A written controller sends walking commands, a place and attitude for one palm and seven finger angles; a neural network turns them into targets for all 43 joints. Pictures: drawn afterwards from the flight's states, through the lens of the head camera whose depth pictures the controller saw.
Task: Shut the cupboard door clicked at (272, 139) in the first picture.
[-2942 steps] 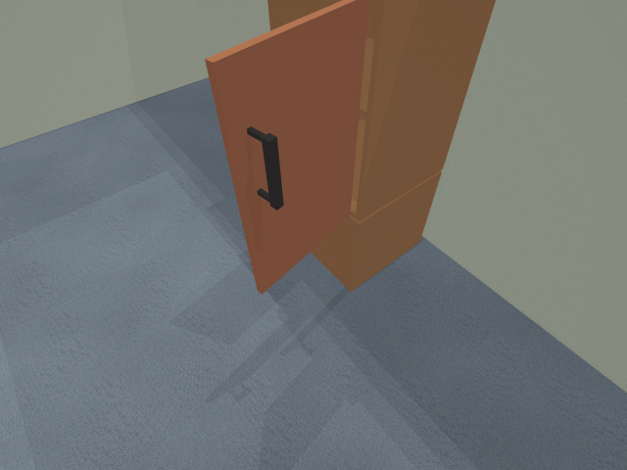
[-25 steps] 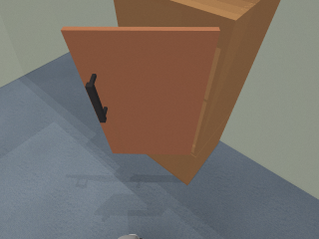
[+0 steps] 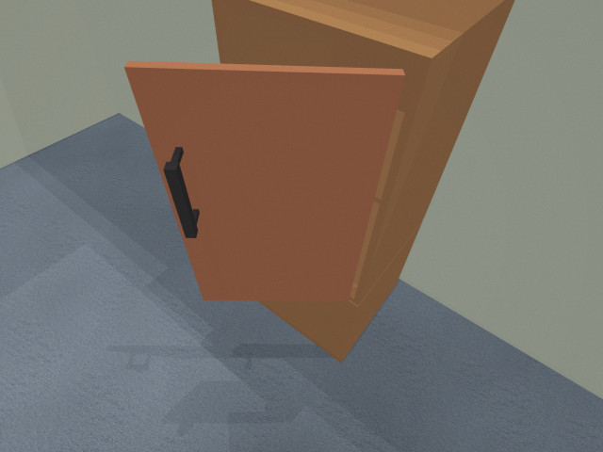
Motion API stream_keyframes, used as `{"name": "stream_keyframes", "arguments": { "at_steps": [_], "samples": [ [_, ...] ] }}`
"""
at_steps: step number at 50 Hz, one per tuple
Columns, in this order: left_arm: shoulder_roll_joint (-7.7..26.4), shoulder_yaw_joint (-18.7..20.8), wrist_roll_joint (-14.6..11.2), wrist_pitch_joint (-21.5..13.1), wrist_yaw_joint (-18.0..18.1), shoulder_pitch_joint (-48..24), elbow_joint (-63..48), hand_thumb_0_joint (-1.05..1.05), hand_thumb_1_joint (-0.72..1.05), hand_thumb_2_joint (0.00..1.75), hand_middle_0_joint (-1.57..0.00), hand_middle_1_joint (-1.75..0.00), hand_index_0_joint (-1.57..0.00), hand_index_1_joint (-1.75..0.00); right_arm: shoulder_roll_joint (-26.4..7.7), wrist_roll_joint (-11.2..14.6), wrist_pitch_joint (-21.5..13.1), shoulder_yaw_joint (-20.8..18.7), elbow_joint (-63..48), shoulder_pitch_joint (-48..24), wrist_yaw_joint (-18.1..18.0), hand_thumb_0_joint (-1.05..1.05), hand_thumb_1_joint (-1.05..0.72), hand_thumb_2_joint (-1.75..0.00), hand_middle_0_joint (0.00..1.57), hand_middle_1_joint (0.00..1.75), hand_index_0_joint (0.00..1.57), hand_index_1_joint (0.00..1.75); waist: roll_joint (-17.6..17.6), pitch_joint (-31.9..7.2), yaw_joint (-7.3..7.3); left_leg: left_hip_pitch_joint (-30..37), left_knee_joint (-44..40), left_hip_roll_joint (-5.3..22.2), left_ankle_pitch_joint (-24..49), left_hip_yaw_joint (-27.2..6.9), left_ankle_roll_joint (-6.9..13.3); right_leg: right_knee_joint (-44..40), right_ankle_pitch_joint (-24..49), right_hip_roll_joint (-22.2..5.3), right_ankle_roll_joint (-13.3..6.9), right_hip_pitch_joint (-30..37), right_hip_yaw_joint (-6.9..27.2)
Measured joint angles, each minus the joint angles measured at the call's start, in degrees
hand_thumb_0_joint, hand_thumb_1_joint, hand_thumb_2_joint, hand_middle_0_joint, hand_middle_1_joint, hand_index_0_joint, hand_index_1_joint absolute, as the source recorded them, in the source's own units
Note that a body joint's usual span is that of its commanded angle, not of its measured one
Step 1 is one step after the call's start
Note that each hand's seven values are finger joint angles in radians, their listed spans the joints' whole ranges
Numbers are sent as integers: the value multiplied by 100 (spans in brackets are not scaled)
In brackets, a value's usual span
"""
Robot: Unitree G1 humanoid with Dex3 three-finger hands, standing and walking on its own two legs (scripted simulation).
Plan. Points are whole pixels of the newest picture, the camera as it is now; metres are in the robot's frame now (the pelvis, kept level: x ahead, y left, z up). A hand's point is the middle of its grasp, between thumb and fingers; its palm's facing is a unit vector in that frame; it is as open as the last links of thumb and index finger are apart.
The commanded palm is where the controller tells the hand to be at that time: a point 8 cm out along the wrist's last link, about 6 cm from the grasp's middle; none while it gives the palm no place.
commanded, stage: look again from close up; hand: left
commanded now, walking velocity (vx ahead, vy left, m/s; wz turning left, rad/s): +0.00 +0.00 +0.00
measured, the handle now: (185, 194) +0.49 +0.21 +0.05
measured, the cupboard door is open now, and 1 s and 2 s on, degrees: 38 38 38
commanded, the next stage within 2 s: shuffle to correct the standing spot in 1.80 s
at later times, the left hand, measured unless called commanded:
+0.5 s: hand out of the picture -0.04 +0.24 -0.18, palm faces +0.03 -0.97 -0.24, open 7.4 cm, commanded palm none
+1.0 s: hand out of the picture -0.02 +0.21 -0.17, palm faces +0.00 -0.98 -0.21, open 7.4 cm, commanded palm none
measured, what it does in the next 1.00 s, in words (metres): stands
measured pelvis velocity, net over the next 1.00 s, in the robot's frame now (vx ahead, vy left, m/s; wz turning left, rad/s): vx -0.02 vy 0.02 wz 0.02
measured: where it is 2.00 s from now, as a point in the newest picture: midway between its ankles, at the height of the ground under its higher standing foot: outside the picture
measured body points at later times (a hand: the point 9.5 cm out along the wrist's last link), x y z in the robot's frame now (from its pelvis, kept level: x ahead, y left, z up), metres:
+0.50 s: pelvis -0.02 +0.03 +0.00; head -0.02 +0.05 +0.45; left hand -0.04 +0.29 -0.16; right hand +0.06 -0.22 -0.13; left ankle +0.07 +0.12 -0.73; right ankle -0.03 -0.14 -0.73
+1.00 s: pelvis -0.02 +0.02 +0.01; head -0.02 +0.03 +0.46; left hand -0.02 +0.26 -0.16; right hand +0.03 -0.24 -0.14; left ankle +0.07 +0.12 -0.73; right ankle -0.03 -0.14 -0.73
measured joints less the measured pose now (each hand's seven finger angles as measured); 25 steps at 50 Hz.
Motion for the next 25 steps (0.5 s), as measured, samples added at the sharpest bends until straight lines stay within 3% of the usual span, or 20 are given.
{"name": "stream_keyframes", "arguments": {
  "at_steps": [11, 25],
  "samples": [
    [315, 39, 67, 95, -64, 133, -355, 1, 91, 90, -20, -30, -20, -29, -87, -48, 65, -38, -347, -317, 92, 1, -93, -90, 20, 30, 20, 30, -125, -245, 178, -231, 32, -252, 102, 41, 219, 185, -26, -246, 84, -267, 2],
    [707, 39, 71, 69, -145, 317, -184, 1, 91, 90, -19, -30, -20, -29, -342, -8, 47, -14, -189, -577, 146, 1, -91, -90, 20, 30, 20, 30, -200, -260, 293, -155, -393, -326, 397, 41, 272, -176, 231, -315, 138, -216, -9]
  ]
}}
